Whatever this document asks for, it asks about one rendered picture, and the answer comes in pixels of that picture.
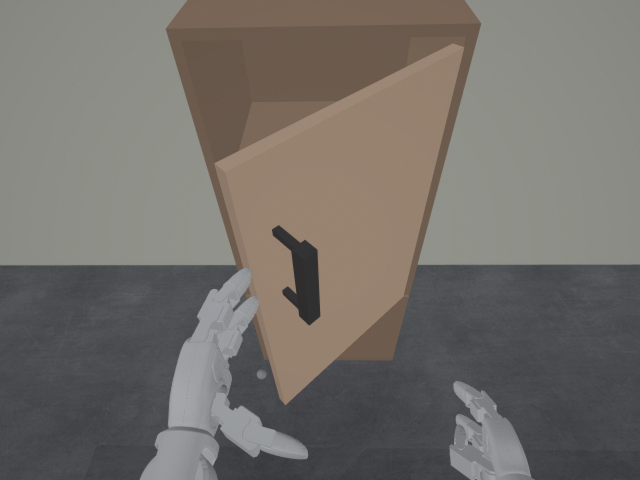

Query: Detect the handle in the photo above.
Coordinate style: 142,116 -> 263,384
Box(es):
272,225 -> 320,326

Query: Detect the cupboard door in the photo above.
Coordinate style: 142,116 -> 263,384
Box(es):
214,44 -> 464,405

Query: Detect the left robot hand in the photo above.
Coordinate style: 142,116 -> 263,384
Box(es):
168,267 -> 308,459

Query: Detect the left robot forearm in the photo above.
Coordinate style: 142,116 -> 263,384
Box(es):
140,427 -> 219,480

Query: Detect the right robot hand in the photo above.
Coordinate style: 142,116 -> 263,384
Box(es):
449,381 -> 531,480

